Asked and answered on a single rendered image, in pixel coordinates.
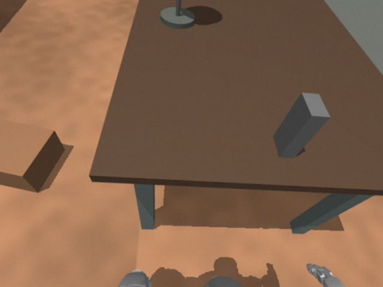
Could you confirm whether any table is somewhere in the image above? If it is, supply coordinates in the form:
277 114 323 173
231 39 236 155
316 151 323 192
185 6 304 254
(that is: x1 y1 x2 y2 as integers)
89 0 383 234

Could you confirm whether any desk lamp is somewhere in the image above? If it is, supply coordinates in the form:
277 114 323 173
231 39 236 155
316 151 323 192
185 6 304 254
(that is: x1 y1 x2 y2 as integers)
160 0 195 29

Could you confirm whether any right robot hand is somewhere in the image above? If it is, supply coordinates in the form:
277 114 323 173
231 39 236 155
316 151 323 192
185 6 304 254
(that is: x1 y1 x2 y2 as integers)
306 264 345 287

